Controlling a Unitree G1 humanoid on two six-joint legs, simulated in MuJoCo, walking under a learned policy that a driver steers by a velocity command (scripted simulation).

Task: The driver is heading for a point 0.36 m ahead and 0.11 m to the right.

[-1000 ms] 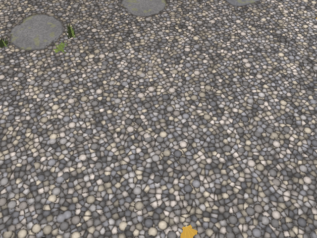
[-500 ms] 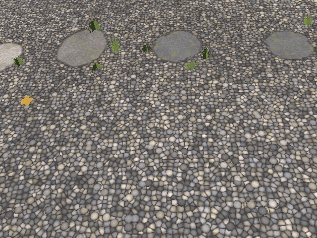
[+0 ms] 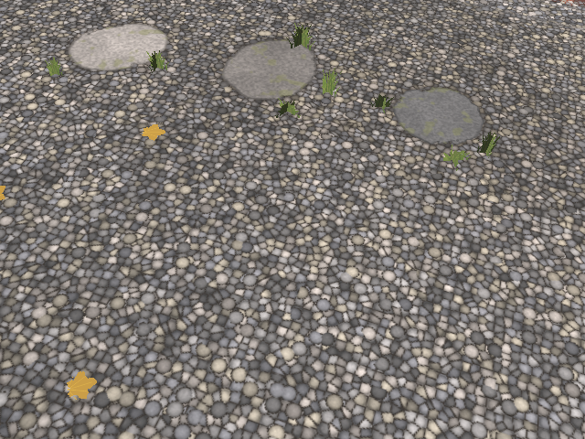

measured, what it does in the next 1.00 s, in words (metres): steps on the spot: right foot, then left foot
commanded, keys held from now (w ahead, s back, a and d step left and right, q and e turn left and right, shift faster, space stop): e+shift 0.42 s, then shift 0.12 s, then q+shift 0.46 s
